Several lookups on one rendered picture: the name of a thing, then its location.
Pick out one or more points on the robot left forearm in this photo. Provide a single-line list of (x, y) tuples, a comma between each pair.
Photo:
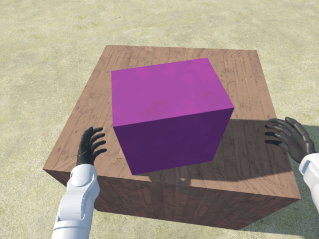
[(75, 213)]

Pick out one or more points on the pedestal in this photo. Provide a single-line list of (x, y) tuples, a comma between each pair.
[(247, 179)]

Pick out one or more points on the carton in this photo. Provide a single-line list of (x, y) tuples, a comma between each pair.
[(169, 115)]

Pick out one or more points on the robot right hand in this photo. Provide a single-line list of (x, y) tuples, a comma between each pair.
[(296, 139)]

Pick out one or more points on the robot left hand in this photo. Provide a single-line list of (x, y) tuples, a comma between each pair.
[(86, 154)]

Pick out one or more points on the robot right forearm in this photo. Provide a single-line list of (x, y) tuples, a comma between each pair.
[(309, 168)]

